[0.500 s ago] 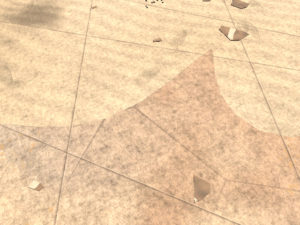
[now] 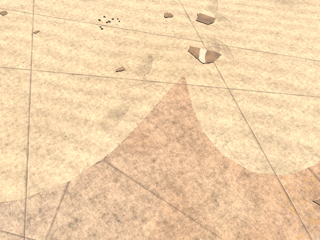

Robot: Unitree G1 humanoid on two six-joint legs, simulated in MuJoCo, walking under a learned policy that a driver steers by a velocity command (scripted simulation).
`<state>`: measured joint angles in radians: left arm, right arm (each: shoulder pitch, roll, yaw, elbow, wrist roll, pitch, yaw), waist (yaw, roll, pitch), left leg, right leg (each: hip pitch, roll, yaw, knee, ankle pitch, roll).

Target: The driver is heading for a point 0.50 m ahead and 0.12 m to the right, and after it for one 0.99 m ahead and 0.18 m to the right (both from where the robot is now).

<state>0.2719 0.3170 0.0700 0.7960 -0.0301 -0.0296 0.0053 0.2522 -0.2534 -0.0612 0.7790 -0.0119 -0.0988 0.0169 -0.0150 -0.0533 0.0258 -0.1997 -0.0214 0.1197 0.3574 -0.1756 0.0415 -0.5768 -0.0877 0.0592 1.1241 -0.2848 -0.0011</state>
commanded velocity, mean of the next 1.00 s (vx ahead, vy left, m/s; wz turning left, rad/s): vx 0.35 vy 0.00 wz -0.25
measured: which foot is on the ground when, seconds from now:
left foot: down 0.00-0.32, up 0.34-0.74, down 0.76-1.00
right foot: up 0.00-0.30, down 0.32-0.80, up 0.82-1.00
